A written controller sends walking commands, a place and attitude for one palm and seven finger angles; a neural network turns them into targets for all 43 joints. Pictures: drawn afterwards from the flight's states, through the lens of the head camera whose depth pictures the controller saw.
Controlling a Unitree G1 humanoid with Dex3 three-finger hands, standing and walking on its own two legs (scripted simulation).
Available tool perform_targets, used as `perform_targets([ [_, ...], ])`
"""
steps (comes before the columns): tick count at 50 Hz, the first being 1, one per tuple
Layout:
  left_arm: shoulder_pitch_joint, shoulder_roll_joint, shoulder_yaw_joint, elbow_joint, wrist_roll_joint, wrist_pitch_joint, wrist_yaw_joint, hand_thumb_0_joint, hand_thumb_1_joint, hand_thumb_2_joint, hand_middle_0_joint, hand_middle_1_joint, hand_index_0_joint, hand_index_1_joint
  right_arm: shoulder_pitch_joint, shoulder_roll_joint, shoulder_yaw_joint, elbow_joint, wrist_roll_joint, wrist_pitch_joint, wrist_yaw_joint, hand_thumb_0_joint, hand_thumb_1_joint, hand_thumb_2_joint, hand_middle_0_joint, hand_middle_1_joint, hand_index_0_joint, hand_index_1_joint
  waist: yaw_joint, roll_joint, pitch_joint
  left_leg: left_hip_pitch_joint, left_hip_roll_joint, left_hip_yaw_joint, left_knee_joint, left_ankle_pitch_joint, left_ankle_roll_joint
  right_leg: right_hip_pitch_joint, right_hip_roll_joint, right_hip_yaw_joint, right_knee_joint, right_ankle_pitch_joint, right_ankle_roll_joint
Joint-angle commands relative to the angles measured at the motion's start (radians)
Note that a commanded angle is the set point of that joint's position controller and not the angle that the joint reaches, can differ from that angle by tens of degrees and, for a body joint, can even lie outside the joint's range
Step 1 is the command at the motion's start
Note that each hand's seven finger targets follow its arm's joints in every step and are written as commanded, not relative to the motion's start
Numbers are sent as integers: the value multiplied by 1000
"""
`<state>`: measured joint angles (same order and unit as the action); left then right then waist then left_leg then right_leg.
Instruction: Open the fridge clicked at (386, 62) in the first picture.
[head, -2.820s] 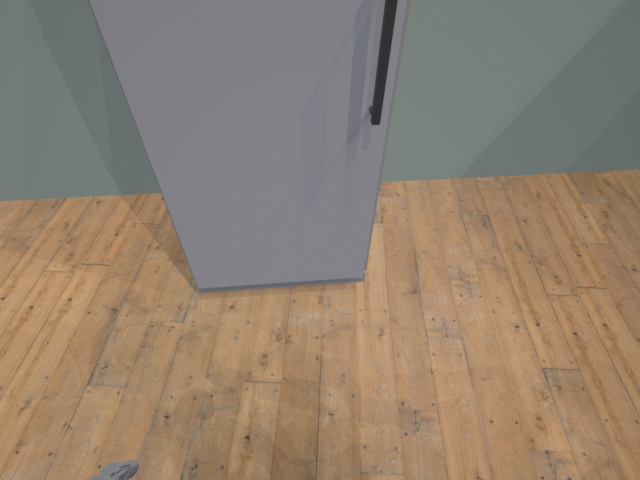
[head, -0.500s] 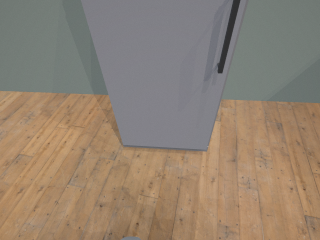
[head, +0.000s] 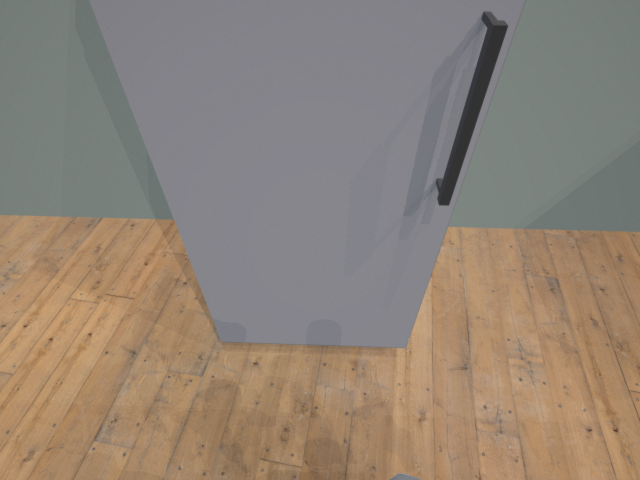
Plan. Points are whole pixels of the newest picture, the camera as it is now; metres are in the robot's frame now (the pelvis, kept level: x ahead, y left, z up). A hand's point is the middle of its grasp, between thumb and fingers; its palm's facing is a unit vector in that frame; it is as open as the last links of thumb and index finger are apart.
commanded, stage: take the last steps up to it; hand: right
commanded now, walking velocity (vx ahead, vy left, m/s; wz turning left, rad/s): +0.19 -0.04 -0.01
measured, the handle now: (462, 121) +0.62 -0.18 +0.15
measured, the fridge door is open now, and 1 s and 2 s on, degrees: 0 0 0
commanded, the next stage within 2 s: come to a stop and stand still in 0.10 s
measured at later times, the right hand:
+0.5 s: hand out of the picture +0.16 -0.21 -0.17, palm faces +0.00 +0.98 -0.20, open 7.4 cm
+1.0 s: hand out of the picture +0.11 -0.17 -0.15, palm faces +0.08 +0.96 -0.28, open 7.3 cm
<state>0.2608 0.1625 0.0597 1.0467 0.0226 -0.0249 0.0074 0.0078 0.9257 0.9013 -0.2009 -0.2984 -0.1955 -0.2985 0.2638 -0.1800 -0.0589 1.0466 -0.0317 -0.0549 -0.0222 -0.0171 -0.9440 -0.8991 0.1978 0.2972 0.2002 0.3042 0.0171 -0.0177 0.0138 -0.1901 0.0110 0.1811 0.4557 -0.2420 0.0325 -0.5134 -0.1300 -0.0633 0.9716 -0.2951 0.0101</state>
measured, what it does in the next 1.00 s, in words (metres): steps on the spot: right foot, then left foot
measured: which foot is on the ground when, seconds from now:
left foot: down 0.00-0.14, up 0.16-0.58, down 0.60-1.00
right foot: up 0.00-0.12, down 0.14-0.62, up 0.64-1.00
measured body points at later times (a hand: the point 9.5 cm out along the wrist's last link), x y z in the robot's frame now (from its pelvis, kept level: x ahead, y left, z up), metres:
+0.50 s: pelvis +0.12 -0.03 +0.00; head +0.15 -0.04 +0.45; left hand +0.12 +0.18 -0.15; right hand +0.16 -0.27 -0.16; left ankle +0.14 +0.09 -0.70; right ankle +0.13 -0.14 -0.74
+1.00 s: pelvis +0.07 +0.02 +0.01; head +0.08 +0.05 +0.46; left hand +0.11 +0.27 -0.16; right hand +0.10 -0.22 -0.13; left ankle +0.13 +0.10 -0.74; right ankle +0.02 -0.16 -0.67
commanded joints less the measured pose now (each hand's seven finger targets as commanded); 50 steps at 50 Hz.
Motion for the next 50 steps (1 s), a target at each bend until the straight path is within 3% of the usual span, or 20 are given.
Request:
perform_targets([
  [1,68,-9,-9,-35,-2,-6,-27,0,900,900,-200,-300,-200,-300,53,-112,-17,-25,-1,-17,8,0,-900,-900,200,300,200,300,-5,161,90,-180,258,-176,-241,-7,116,147,7,-24,-208,57,4],
  [5,131,54,0,-22,1,-27,-21,0,900,900,-200,-300,-200,-300,75,-119,-20,-17,3,4,10,0,-900,-900,200,300,200,300,31,29,48,-194,197,-139,-45,-58,73,388,63,-74,-438,88,7],
  [6,220,125,16,0,8,-34,-13,0,900,900,-200,-300,-200,-300,90,-86,-12,-22,7,10,14,0,-900,-900,200,300,200,300,62,-136,2,-238,116,-76,169,-86,34,487,-20,62,-530,77,-25],
  [7,296,228,36,11,16,-36,-2,0,900,900,-200,-300,-200,-300,100,-31,-3,-43,17,12,18,0,-900,-900,200,300,200,300,77,-382,-19,-387,-10,13,461,-341,-23,551,-252,378,-688,116,-123],
  [8,296,231,28,12,11,-23,5,0,900,900,-200,-300,-200,-300,56,-55,-3,-67,7,9,14,0,-900,-900,200,300,200,300,76,-289,5,-436,6,-89,625,-387,-9,516,-309,442,-728,119,-197],
  [10,179,153,5,-17,4,-30,17,0,900,900,-200,-300,-200,-300,37,-55,-4,-44,1,13,15,0,-900,-900,200,300,200,300,41,-188,56,-450,75,-138,739,-264,-11,397,-258,349,-740,160,-193],
  [12,65,94,-22,-39,0,-39,27,0,900,900,-200,-300,-200,-300,80,-22,5,-4,9,26,13,0,-900,-900,200,300,200,300,-20,-74,70,-317,106,-175,631,-153,-41,285,-195,180,-722,458,-154],
  [14,14,87,-28,-38,-6,-44,38,0,900,900,-200,-300,-200,-300,151,4,16,25,17,44,3,0,-900,-900,200,300,200,300,-55,-63,4,-202,88,-163,496,-95,-63,304,-145,55,-675,746,-131],
  [18,37,119,-9,-15,-12,-15,48,0,900,900,-200,-300,-200,-300,115,-24,12,5,14,77,-11,0,-900,-900,200,300,200,300,-25,-99,-54,-187,61,-137,358,-93,-68,427,-177,55,-625,874,-155],
  [22,54,150,24,-3,-1,16,54,0,900,900,-200,-300,-200,-300,37,-44,-7,-45,7,96,-10,0,-900,-900,200,300,200,300,1,-136,-15,-228,47,-143,375,-165,-53,436,-225,90,-594,879,-182],
  [26,16,156,37,-8,6,29,50,0,900,900,-200,-300,-200,-300,21,-39,-17,-70,10,96,-10,0,-900,-900,200,300,200,300,-13,-166,-2,-162,44,-146,267,-133,-36,384,-217,98,-567,775,-162],
  [29,9,137,41,-16,-1,38,37,0,900,900,-200,-300,-200,-300,80,-62,-21,-58,5,71,-10,0,-900,-900,200,300,200,300,-43,-73,-40,-10,53,-130,-15,198,-41,339,-113,29,-438,508,-77],
  [30,48,85,38,-21,-9,40,29,0,900,900,-200,-300,-200,-300,84,-122,-27,-60,-4,58,-18,0,-900,-900,200,300,200,300,-31,114,-95,85,197,-278,-64,545,-10,258,-13,-43,-294,224,-17],
  [31,33,30,25,-50,-14,46,26,0,900,900,-200,-300,-200,-300,75,-188,-36,-59,-2,51,-22,0,-900,-900,200,300,200,300,-37,289,-85,126,371,-420,-44,897,95,108,109,-58,-146,-277,19],
  [32,27,48,31,-48,-15,64,31,0,900,900,-200,-300,-200,-300,81,-184,-28,-67,5,54,-20,0,-900,-900,200,300,200,300,-50,223,-108,73,401,-375,-53,885,154,130,108,41,-13,-333,15],
  [33,17,40,28,-38,-11,80,31,0,900,900,-200,-300,-200,-300,42,-159,-30,-71,6,53,-25,0,-900,-900,200,300,200,300,-35,236,-93,9,368,-377,-86,726,158,123,97,90,74,-303,16],
  [35,25,57,30,-18,-5,89,22,0,900,900,-200,-300,-200,-300,-42,-135,-21,-94,8,58,-30,0,-900,-900,200,300,200,300,-13,177,-19,-43,316,-355,-110,506,141,78,94,93,182,-193,25],
  [38,13,86,34,-23,3,91,6,0,900,900,-200,-300,-200,-300,-23,-145,-26,-102,13,51,-28,0,-900,-900,200,300,200,300,-32,129,1,-11,299,-356,-153,292,115,17,96,102,204,-83,42],
  [44,-22,108,28,-50,9,87,-8,0,900,900,-200,-300,-200,-300,38,-156,-33,-92,6,48,-28,0,-900,-900,200,300,200,300,-68,132,-5,48,308,-429,-242,-79,99,11,81,101,54,-53,55],
  [50,15,95,12,-54,2,75,-14,0,900,900,-200,-300,-200,-300,33,-183,-37,-86,-7,52,-12,0,-900,-900,200,300,200,300,-57,192,-3,-30,281,-423,-333,-282,93,159,99,30,-194,-140,34],
])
